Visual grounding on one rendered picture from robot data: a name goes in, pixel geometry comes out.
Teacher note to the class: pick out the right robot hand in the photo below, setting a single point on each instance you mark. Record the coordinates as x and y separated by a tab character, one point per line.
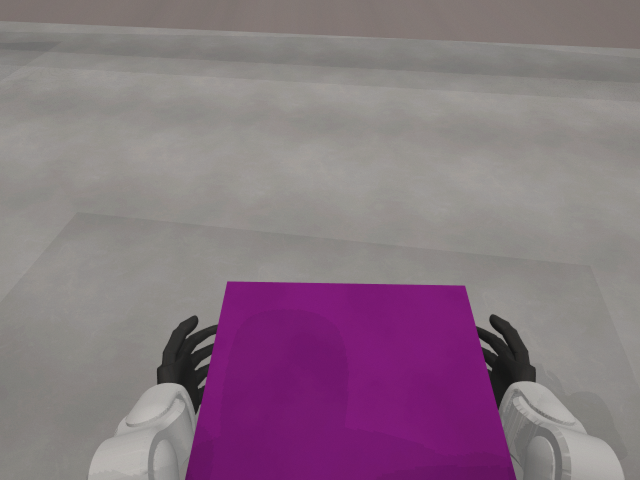
512	363

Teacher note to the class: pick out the robot right forearm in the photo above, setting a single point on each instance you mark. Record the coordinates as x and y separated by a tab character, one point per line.
548	442

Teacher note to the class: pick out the left robot hand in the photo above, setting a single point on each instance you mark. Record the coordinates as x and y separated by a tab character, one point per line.
178	364

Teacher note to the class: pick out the robot left forearm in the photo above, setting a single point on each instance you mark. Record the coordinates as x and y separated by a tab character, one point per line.
152	442

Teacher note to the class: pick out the carton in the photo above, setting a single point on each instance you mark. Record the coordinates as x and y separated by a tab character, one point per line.
337	381

